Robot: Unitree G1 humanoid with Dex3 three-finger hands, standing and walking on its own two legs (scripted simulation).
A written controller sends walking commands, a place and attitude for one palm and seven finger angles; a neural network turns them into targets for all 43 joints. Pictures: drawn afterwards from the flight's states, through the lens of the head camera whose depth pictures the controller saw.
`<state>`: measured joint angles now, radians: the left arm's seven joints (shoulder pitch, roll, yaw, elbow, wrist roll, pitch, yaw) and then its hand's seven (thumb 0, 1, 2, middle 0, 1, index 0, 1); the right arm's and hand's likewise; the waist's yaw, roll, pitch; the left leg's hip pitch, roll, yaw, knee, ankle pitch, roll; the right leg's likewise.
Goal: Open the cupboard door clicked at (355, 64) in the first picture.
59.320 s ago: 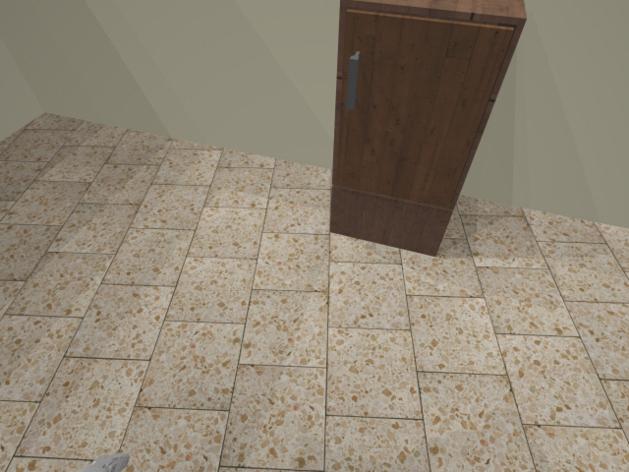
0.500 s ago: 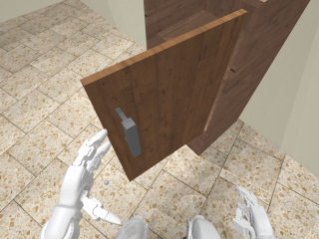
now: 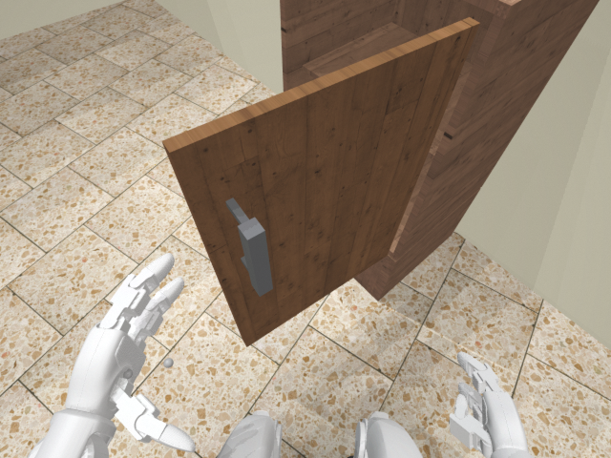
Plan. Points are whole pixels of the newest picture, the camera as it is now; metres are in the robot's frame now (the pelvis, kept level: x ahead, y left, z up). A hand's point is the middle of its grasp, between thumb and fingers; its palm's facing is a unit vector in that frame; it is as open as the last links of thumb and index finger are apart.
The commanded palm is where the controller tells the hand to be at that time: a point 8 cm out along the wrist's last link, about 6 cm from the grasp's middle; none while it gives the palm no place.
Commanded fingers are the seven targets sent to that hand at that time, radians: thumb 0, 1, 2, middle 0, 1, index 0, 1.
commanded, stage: draw the hand back to the body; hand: left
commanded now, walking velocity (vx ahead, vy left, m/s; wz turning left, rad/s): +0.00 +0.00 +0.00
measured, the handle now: (249, 249) +0.36 +0.11 +0.06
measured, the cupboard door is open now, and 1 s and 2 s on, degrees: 84 84 84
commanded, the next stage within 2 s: step back with the hand held close in 1.48 s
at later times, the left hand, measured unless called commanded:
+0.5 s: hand (84, 337) +0.21 +0.22 +0.14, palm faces +0.10 -0.96 -0.25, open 15.7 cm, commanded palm +0.17 +0.27 +0.17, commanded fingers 0.00 -0.12 0.47 -0.16 -0.30 -0.16 -0.30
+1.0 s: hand out of the picture +0.23 +0.26 +0.24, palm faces +0.39 -0.82 -0.42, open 10.3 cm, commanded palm +0.19 +0.30 +0.26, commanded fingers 0.00 0.76 0.84 -0.19 -0.30 -0.19 -0.30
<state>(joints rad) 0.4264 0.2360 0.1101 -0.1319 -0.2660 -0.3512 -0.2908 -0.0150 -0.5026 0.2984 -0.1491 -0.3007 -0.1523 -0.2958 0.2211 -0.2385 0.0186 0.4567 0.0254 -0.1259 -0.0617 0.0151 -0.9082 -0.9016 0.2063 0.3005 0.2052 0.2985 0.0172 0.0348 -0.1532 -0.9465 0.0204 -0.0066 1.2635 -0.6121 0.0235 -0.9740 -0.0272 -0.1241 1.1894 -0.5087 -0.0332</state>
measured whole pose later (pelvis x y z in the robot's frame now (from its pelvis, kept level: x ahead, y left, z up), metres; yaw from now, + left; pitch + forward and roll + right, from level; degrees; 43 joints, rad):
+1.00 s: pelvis +0.05 +0.01 +0.11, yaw -1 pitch -3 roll -1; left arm 0.51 0.34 0.27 -0.40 -0.04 -0.04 0.12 0.00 0.42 0.69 -0.19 -0.30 -0.19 -0.30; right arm 0.21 -0.23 0.05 0.61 0.00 -0.13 -0.08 0.02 -0.91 -0.90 0.21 0.30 0.21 0.30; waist 0.07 0.07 0.00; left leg -0.09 -0.01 0.04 0.46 -0.33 0.03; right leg -0.14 -0.01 -0.08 0.43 -0.25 0.00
